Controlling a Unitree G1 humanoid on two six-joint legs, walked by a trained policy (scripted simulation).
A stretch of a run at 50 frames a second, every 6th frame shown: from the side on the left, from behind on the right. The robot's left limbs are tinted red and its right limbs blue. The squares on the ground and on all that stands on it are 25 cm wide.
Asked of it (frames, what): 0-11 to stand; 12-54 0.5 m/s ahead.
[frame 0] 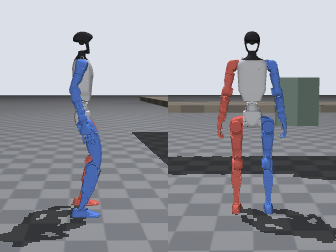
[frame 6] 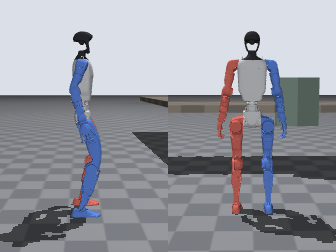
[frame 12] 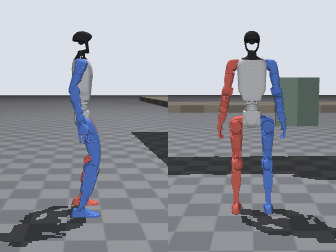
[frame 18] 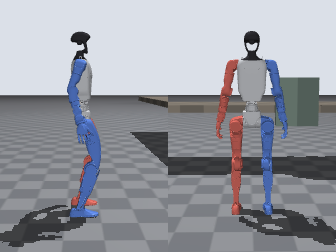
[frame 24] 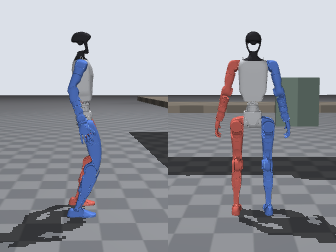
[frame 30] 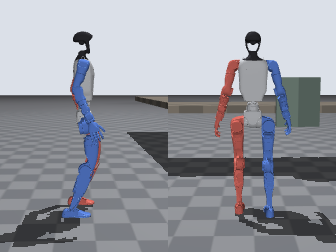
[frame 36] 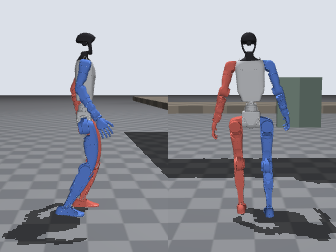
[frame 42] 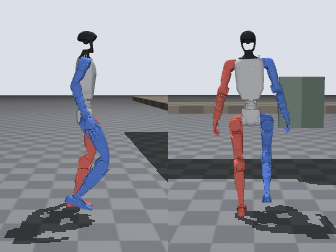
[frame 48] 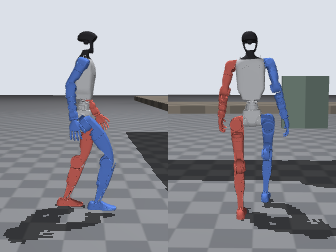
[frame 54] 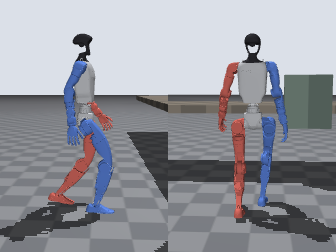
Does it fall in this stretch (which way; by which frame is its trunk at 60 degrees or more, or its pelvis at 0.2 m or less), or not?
no
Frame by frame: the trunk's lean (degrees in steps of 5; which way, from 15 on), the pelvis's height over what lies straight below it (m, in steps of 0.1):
0: 0, 0.8
6: 0, 0.8
12: 0, 0.8
18: 0, 0.8
24: 5, 0.8
30: 0, 0.8
36: 0, 0.8
42: 5, 0.8
48: 5, 0.8
54: 5, 0.7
